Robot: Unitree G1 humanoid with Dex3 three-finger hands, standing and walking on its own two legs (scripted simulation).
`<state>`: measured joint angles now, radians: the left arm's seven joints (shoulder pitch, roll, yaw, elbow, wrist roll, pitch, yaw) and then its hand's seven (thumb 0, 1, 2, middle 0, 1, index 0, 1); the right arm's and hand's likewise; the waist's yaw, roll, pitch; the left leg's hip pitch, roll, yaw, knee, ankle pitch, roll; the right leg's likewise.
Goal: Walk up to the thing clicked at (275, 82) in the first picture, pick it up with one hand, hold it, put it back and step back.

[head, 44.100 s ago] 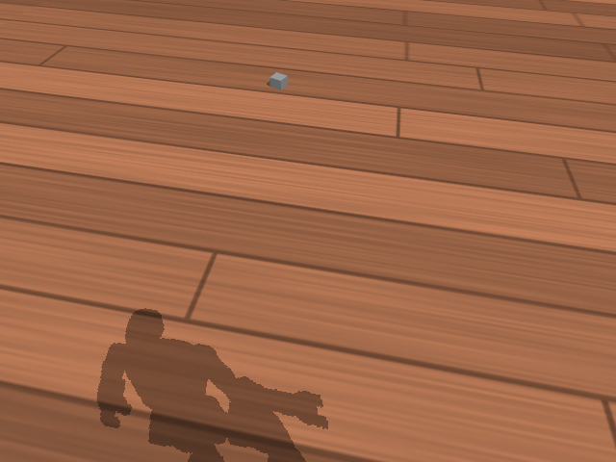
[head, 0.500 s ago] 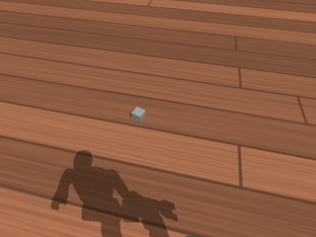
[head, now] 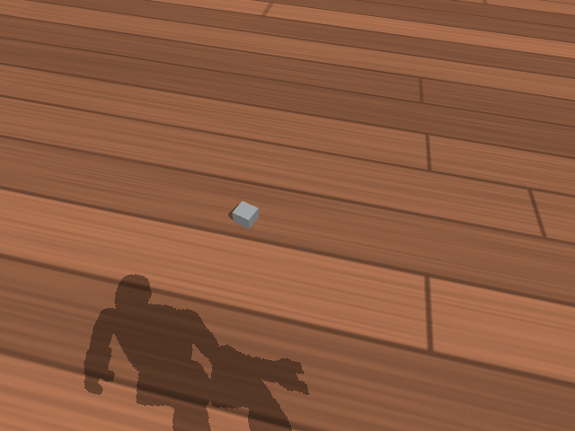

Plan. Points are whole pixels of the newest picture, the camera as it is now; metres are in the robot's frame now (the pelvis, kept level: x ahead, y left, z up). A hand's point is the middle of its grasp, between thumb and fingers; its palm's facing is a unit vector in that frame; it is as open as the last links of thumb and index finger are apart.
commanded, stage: step back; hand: left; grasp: from above
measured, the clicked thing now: (245, 214) +1.06 +0.16 -0.73
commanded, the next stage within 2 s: stand in 0.30 s
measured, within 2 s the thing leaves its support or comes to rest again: neither
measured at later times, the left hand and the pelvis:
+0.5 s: hand out of the picture +0.13 +0.24 -0.14, palm faces -0.03 -0.94 -0.35, open 7.4 cm; pelvis +0.02 +0.00 +0.01, yaw +0 degrees
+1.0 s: hand out of the picture +0.06 +0.24 -0.14, palm faces -0.02 -0.94 -0.35, open 7.4 cm; pelvis +0.00 -0.01 +0.02, yaw +0 degrees
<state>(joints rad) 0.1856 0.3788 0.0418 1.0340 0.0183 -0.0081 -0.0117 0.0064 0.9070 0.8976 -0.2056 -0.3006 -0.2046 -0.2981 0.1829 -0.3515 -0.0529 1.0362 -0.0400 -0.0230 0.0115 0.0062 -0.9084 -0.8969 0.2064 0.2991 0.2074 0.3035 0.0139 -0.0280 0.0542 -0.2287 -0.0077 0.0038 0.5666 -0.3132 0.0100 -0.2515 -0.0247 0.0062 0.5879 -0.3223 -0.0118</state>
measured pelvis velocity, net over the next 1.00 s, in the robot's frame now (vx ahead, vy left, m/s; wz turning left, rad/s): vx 0.00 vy -0.01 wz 0.00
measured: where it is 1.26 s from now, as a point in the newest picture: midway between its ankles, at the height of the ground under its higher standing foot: outside the picture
